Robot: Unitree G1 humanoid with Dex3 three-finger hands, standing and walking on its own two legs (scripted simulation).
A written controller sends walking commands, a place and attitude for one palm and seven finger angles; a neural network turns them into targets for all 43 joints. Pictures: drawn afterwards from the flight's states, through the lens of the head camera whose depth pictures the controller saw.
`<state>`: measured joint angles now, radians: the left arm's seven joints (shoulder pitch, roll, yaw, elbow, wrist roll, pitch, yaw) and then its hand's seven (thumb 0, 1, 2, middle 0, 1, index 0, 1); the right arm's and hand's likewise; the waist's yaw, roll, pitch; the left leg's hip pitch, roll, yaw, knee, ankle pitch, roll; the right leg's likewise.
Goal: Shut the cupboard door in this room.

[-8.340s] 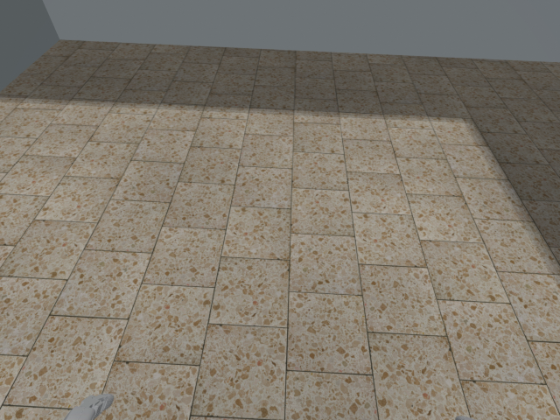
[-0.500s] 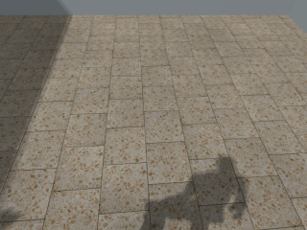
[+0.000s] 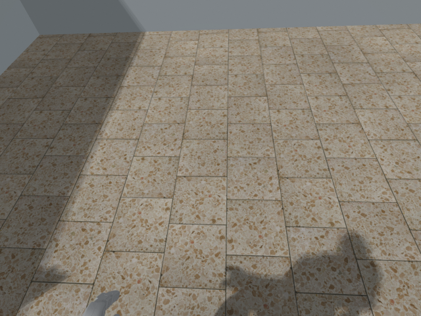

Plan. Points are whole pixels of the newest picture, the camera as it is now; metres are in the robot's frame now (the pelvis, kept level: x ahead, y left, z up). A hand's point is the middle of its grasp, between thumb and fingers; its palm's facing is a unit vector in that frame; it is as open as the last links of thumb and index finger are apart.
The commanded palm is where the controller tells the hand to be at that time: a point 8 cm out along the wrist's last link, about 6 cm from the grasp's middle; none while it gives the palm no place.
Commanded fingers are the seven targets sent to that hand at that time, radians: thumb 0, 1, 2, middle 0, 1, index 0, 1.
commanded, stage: turn or walk to find it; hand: left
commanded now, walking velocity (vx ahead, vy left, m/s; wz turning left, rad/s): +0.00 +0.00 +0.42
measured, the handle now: out of the picture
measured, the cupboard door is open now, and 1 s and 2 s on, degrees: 81 81 81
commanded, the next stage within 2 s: stand and wait in 1.68 s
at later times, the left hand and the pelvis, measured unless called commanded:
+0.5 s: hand out of the picture -0.07 +0.21 -0.18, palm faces +0.32 -0.92 -0.24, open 7.4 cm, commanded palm none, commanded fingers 0.00 0.90 0.90 -0.20 -0.30 -0.20 -0.30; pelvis -0.03 +0.01 +0.00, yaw +15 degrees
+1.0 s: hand out of the picture -0.03 +0.18 -0.14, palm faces +0.42 -0.85 -0.30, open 7.3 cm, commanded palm none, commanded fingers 0.00 0.90 0.90 -0.20 -0.30 -0.20 -0.30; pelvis -0.05 -0.04 +0.00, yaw +26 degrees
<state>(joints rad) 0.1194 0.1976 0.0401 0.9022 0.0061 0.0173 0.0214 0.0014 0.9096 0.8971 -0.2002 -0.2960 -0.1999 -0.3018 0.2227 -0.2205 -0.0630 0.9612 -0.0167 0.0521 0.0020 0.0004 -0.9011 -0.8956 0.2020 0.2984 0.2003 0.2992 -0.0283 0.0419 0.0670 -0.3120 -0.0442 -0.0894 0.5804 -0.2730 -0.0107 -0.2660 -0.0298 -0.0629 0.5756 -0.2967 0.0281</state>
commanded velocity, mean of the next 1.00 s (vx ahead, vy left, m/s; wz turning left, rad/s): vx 0.00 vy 0.00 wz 0.42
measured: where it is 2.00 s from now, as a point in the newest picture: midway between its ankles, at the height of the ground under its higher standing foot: outside the picture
